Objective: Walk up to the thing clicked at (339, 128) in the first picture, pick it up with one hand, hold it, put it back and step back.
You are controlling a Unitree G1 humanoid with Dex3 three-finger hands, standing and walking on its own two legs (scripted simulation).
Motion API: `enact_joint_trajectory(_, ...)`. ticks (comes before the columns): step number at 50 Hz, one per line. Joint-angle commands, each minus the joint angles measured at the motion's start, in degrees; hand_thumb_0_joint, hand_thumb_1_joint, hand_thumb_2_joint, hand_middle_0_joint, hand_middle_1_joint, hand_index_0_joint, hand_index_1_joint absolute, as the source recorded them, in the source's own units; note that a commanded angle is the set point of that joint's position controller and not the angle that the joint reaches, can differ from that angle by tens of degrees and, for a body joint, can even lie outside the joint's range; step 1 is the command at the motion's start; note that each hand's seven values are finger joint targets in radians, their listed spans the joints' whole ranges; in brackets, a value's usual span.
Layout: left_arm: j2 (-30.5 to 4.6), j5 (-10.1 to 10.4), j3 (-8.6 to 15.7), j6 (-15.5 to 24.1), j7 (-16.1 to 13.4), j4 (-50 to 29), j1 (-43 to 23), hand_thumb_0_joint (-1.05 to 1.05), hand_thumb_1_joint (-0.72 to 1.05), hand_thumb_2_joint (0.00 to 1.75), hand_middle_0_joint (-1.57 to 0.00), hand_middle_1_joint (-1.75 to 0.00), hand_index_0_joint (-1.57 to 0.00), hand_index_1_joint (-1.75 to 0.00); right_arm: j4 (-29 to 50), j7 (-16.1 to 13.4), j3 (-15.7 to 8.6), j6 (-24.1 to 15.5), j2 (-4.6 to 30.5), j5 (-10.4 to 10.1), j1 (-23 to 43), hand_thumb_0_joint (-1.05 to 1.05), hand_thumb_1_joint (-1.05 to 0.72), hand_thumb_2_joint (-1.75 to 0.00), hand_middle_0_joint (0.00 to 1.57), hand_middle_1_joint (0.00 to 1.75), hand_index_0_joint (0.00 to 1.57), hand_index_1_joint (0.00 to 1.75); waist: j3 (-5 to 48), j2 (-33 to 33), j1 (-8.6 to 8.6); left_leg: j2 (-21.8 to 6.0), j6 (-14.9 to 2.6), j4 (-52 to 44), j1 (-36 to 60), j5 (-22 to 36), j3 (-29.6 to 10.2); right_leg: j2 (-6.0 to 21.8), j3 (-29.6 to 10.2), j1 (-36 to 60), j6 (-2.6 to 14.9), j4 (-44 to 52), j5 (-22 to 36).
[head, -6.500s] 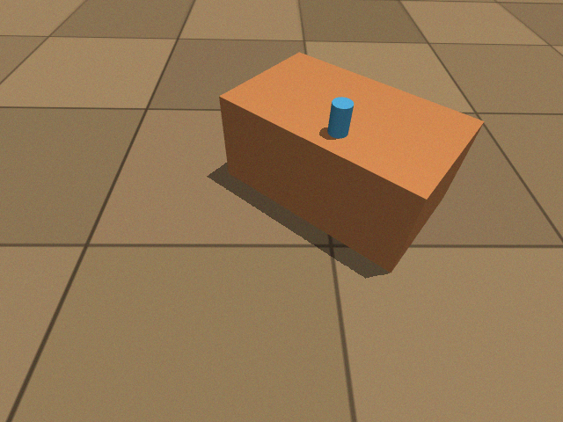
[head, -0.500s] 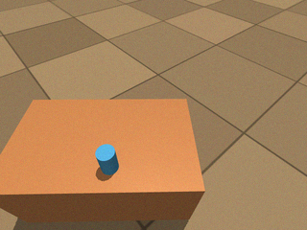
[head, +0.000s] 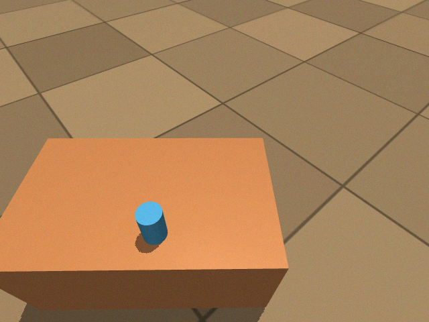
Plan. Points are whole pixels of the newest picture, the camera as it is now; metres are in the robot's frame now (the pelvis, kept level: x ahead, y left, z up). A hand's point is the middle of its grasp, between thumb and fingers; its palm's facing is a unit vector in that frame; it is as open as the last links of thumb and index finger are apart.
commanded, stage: stand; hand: left
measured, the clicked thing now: (152, 223) +0.46 +0.20 -0.27
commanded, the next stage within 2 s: go down in 0.70 s
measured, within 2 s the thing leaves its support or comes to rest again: neither
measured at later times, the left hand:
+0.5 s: hand out of the picture +0.08 +0.25 -0.16, palm faces -0.02 -0.94 -0.35, open 7.4 cm
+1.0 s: hand out of the picture +0.14 +0.25 -0.15, palm faces +0.05 -0.94 -0.32, open 9.9 cm
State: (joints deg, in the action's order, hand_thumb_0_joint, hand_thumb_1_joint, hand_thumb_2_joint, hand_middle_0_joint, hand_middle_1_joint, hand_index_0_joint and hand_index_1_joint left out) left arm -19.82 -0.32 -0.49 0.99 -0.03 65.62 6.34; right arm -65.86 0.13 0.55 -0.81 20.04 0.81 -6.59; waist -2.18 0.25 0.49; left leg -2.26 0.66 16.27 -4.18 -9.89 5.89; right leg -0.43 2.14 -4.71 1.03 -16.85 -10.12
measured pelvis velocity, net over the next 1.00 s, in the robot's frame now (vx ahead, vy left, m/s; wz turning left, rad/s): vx -0.02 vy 0.01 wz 0.03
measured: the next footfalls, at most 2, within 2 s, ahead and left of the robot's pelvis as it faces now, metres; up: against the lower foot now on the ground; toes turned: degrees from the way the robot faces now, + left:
none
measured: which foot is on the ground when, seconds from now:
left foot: down 0.00-1.00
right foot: down 0.00-1.00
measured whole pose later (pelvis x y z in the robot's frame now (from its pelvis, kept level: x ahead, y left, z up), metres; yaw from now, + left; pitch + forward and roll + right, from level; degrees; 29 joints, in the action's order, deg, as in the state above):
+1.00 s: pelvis -0.02 +0.01 -0.01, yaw +2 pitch +3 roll +0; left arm -17.9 1.5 2.8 -2.3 -0.7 54.7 -0.9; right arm -52.9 -2.5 -3.5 -6.5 18.1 -3.9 -1.7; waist -3.2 1.2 1.2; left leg -2.0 -0.2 28.8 -17.7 -13.8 4.2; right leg 0.6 3.6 -17.1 0.8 -28.2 -14.0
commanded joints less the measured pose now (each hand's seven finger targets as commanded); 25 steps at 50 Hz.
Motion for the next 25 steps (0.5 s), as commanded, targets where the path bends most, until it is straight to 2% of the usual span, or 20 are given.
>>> enact_joint_trajectory(1,-12.7,-0.1,2.3,1.2,-0.9,-3.5,-2.7,0.00,0.90,0.90,-0.20,-0.30,-0.20,-0.30,3.2,-0.6,-2.4,-1.0,11.8,0.0,2.2,0.00,-0.90,-0.90,0.20,0.30,0.20,0.30,4.4,-0.1,-0.06,-7.5,-1.51,-2.0,2.4,8.5,-6.9,8.9,-7.5,-0.8,0.52,2.3,12.5)
enact_joint_trajectory(4,-12.5,0.0,2.2,1.1,-0.9,-3.3,-2.6,0.00,0.90,0.90,-0.20,-0.30,-0.20,-0.30,3.1,-0.6,-2.3,-1.0,11.5,-0.1,2.4,0.00,-0.90,-0.90,0.20,0.30,0.20,0.30,2.9,-0.1,-0.07,-7.5,-1.21,-2.3,1.6,8.7,-7.1,8.5,-7.0,-1.3,0.43,2.4,11.9)
enact_joint_trajectory(12,-12.6,-0.1,2.4,1.1,-0.9,-3.4,-2.8,0.00,0.90,0.90,-0.20,-0.30,-0.20,-0.30,3.4,-0.7,-2.4,-1.0,11.6,0.0,2.5,0.00,-0.90,-0.90,0.20,0.30,0.20,0.30,3.2,-0.1,-0.07,-7.5,-1.37,-2.5,2.0,7.5,-7.2,8.6,-7.1,-1.5,0.40,2.6,10.7)
enact_joint_trajectory(25,-12.5,-0.2,2.3,1.2,-0.9,-3.6,-2.3,0.00,0.90,0.90,-0.20,-0.30,-0.20,-0.30,3.5,-0.6,-2.6,-1.0,11.7,-0.2,3.0,0.00,-0.90,-0.90,0.20,0.30,0.20,0.30,4.1,-0.5,-0.12,-7.5,-1.56,-2.0,3.0,9.5,-7.1,8.7,-6.8,-0.9,0.44,2.6,12.8)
